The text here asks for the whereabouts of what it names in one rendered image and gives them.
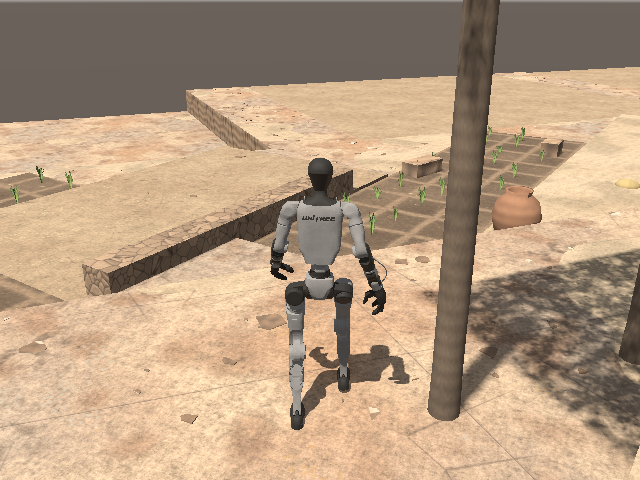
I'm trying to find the robot left forearm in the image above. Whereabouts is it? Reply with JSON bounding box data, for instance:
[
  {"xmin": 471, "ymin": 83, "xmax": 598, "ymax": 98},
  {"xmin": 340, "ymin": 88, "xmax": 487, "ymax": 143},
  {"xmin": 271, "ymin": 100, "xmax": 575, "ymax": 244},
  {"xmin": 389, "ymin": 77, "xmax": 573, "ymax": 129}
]
[{"xmin": 270, "ymin": 238, "xmax": 284, "ymax": 268}]

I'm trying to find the robot right upper arm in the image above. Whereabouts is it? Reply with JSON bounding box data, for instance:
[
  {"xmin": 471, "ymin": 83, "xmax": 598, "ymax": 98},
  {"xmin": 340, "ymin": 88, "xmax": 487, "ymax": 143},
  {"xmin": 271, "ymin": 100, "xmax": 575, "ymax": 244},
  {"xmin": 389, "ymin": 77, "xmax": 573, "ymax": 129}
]
[{"xmin": 341, "ymin": 201, "xmax": 368, "ymax": 259}]

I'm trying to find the robot right foot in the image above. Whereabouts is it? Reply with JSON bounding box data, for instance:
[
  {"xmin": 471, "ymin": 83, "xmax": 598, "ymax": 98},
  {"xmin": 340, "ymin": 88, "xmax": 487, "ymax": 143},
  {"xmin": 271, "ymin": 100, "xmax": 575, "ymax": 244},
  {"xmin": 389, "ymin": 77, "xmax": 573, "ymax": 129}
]
[{"xmin": 337, "ymin": 367, "xmax": 350, "ymax": 391}]

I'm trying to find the robot head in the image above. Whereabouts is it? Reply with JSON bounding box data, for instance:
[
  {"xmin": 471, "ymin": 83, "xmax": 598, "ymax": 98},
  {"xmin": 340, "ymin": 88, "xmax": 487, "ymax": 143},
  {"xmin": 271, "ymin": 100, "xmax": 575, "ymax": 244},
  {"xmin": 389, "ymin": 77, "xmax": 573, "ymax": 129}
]
[{"xmin": 303, "ymin": 158, "xmax": 337, "ymax": 206}]

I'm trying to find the robot right forearm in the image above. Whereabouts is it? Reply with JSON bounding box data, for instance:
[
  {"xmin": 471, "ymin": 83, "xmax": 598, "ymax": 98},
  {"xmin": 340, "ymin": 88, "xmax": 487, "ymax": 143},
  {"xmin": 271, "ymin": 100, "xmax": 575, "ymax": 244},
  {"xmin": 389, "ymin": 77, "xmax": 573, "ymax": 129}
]
[{"xmin": 359, "ymin": 243, "xmax": 383, "ymax": 291}]

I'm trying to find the robot left upper arm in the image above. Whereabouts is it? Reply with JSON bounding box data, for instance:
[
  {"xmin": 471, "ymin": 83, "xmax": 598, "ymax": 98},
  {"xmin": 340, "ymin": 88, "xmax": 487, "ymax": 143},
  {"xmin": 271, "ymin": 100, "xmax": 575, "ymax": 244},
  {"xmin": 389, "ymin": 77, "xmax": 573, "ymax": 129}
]
[{"xmin": 273, "ymin": 201, "xmax": 300, "ymax": 253}]

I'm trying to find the right robot hand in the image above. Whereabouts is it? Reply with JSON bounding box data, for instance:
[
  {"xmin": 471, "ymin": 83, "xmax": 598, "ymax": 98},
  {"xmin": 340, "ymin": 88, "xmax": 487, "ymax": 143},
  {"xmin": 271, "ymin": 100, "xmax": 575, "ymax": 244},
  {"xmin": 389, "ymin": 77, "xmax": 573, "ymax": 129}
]
[{"xmin": 363, "ymin": 286, "xmax": 386, "ymax": 315}]

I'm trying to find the left robot hand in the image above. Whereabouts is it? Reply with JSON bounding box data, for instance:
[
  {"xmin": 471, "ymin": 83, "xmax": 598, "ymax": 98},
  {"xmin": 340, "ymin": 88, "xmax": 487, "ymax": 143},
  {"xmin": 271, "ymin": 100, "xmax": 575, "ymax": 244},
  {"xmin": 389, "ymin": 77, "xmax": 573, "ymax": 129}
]
[{"xmin": 270, "ymin": 263, "xmax": 294, "ymax": 280}]

